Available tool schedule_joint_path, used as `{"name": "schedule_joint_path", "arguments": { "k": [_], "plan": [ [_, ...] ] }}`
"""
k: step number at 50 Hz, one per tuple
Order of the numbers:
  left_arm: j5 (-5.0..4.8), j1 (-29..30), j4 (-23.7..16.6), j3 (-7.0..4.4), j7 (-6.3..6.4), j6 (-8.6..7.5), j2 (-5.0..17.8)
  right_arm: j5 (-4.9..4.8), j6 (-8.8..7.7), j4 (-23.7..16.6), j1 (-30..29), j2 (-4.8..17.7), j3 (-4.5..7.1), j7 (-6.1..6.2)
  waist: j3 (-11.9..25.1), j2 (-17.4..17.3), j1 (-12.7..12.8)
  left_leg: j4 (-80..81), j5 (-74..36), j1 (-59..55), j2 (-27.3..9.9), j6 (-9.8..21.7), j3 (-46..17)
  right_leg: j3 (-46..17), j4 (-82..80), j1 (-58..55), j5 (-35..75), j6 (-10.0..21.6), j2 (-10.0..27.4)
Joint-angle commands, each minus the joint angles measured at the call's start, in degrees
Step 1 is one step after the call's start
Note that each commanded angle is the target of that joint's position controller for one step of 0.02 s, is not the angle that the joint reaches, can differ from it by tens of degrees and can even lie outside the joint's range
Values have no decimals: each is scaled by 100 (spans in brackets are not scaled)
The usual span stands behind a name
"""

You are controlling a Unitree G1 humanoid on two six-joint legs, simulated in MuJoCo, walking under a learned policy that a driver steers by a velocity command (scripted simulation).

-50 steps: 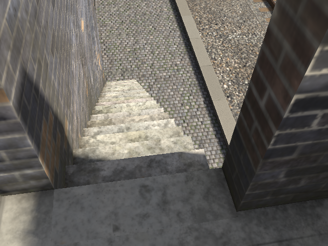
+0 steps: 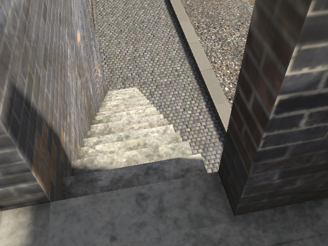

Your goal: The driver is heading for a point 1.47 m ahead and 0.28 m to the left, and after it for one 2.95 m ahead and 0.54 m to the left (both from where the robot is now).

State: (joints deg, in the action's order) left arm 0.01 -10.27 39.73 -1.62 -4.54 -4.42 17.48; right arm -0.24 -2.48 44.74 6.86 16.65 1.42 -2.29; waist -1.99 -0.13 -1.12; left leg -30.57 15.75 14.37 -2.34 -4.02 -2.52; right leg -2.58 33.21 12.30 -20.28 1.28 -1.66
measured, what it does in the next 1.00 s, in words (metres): walks ahead: right foot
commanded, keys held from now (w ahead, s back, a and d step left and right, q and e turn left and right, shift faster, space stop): no key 0.20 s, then w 0.80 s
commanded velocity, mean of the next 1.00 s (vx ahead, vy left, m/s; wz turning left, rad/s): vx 0.28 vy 0.00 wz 0.00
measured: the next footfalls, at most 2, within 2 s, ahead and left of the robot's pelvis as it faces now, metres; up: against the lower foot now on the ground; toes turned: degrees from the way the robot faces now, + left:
right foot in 0.96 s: +0.46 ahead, -0.04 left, +0.00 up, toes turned -1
left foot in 1.50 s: +0.64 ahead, +0.21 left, +0.00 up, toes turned +12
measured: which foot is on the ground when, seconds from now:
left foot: down 0.00-0.98, up 1.00-1.00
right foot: down 0.00-0.50, up 0.52-0.94, down 0.96-1.00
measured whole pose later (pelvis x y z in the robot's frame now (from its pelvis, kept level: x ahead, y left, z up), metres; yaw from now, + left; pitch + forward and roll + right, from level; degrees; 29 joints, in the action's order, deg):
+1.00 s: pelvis +0.31 +0.04 -0.02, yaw +1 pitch +3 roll -1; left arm 1.5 -4.9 46.6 -0.7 -1.8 -4.3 12.0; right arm 5.3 -4.5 55.8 29.6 13.6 1.2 -3.9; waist 2.0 -0.5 -2.2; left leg -36.2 27.5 -1.9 -0.8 1.1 -0.8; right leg 4.6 34.1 29.8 -6.8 5.7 -2.2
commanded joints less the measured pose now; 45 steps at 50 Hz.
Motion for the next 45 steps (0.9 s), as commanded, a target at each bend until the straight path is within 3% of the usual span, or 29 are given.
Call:
{"name": "schedule_joint_path", "arguments": {
  "k": [1,10,12,13,14,15,16,17,18,19,20,21,22,23,24,25,26,27,28,29,30,31,34,36,37,38,40,43,45],
  "plan": [
    [-5,148,-394,-215,20,-80,793,-4,-76,-335,-253,704,166,15,445,45,-6,305,-1148,-183,18,-17,124,-336,-645,-64,1516,29,312],
    [3,72,-310,-220,23,-55,821,-5,-55,-153,-301,730,157,19,411,38,-10,392,-1172,-244,25,-16,128,-295,-724,-103,1507,30,306],
    [20,-223,-210,-260,62,-6,911,32,4,-56,-148,781,178,49,187,154,64,414,-111,-90,125,-5,212,-467,-1139,-28,-139,189,385],
    [134,-582,-114,-420,145,15,1278,123,21,-101,-251,965,253,114,-25,414,295,70,803,372,316,63,365,-839,-1502,-142,-1433,569,625],
    [222,-925,2,-496,251,-17,1428,221,1,-194,-523,948,268,175,-256,738,536,-384,1111,1161,374,117,391,-1664,-1878,-475,-2193,1023,1207],
    [206,-1120,49,-445,388,-64,1269,295,-76,-307,-730,733,211,236,-366,959,661,-745,1025,1698,248,225,331,-2486,-2153,-773,-2467,1417,1867],
    [205,-1178,74,-317,512,-102,958,339,-170,-365,-794,504,134,293,-465,1085,689,-1177,977,1973,28,377,67,-2918,-2371,-841,-2271,1618,2316],
    [211,-1154,71,-184,625,-156,607,373,-266,-411,-812,396,105,329,-380,1091,693,-1631,1301,2090,-63,512,-95,-2976,-2508,-970,-1876,1624,2438],
    [231,-903,55,-95,717,-202,408,389,-324,-448,-742,304,85,333,-298,994,526,-1604,1469,1925,-79,640,-39,-2635,-2566,-974,-1547,1441,2292],
    [223,-461,37,-88,762,-190,499,403,-327,-376,-535,263,67,326,-341,774,252,-1002,1334,1331,-35,684,77,-2093,-2552,-634,-1293,1168,2001],
    [184,-99,-56,-149,745,-111,768,414,-325,-252,-266,329,102,265,-221,666,50,-310,612,474,175,665,388,-1435,-2404,-268,-1011,986,1563],
    [199,-2,-20,-214,674,7,1073,331,-346,-106,-123,375,127,163,-192,609,-43,340,-344,-235,400,575,638,-1026,-2234,40,-884,969,1320],
    [297,-120,63,-252,577,123,1263,179,-363,-49,-83,392,115,96,-162,568,-29,704,-821,-821,536,498,716,-831,-2084,296,-711,1006,1275],
    [405,-453,178,-254,480,183,1291,177,-385,2,102,451,122,75,-90,477,-46,765,-809,-1294,540,514,698,-747,-1814,476,-456,1036,1217],
    [524,-626,208,-231,376,175,1079,266,-440,-1,524,585,151,83,114,390,-202,484,-519,-1878,421,642,617,-492,-1068,810,-141,940,969],
    [587,-762,152,-74,304,130,410,362,-538,332,1864,1049,271,191,666,-682,-577,771,-721,-2888,-590,1396,-793,-168,762,1514,-475,430,325],
    [550,-334,-310,35,164,-37,-6,427,-627,403,2884,1417,320,251,681,-1562,-985,1822,-564,-3720,-1914,2672,-3530,-207,2512,3351,-1546,46,-443],
    [418,114,-236,4,192,-191,-35,549,-684,532,2920,976,205,246,-200,-763,-1024,2129,273,-3293,-2137,2542,-3413,-942,3452,4190,-1261,287,-112],
    [426,-30,-67,-55,298,-236,119,425,-650,463,2195,686,145,194,-329,-445,-571,2081,878,-2788,-1846,2184,-2611,-763,3982,4162,-629,341,164],
    [517,-298,154,-144,338,-202,354,396,-566,240,1613,262,-12,159,-187,-180,-255,2237,808,-2303,-1585,1993,-2048,-560,3866,3778,-80,435,386],
    [599,-389,176,-143,342,-133,266,341,-514,187,1377,32,-127,144,-199,-294,1,2373,229,-1876,-1400,1876,-1648,-498,3571,3442,350,468,550],
    [614,-420,212,-108,299,-41,160,344,-461,63,1159,-57,-175,175,-193,-263,158,2530,-344,-1519,-1311,1795,-1333,-425,3337,3119,609,407,671],
    [398,-179,214,-60,102,92,13,444,-430,133,1476,260,-48,130,-123,-299,119,2588,-1790,-1295,-1086,1894,-577,12,2650,3027,1400,74,596],
    [421,164,149,-4,15,168,-103,495,-455,182,1638,326,-1,20,-97,-223,69,2514,-2638,-1107,-944,1922,-214,291,1608,2775,1825,-79,543],
    [475,297,154,49,5,213,-219,440,-472,250,1746,365,23,-26,-110,-322,23,2511,-2782,-929,-925,1926,-121,403,1266,2573,1930,-92,490],
    [455,434,126,30,-19,236,-143,418,-455,309,1881,500,71,-63,-257,-436,-53,2460,-3055,-844,-979,1962,-92,459,952,2538,2073,-76,449],
    [413,619,126,41,17,237,-156,399,-406,559,2302,429,72,-96,-231,-462,-137,2293,-3233,-1328,-1197,1956,-238,352,513,2775,2228,-26,397],
    [364,1035,119,32,90,222,-143,434,-316,769,2443,363,78,-107,-178,-528,-175,2113,-3214,-1798,-1298,1780,-165,375,29,2871,2301,116,328],
    [325,1127,129,35,124,209,-152,414,-213,756,2299,514,129,-90,-62,-570,-119,1909,-3736,-1726,-1276,1664,-34,585,-132,2307,2033,196,165]
  ]
}}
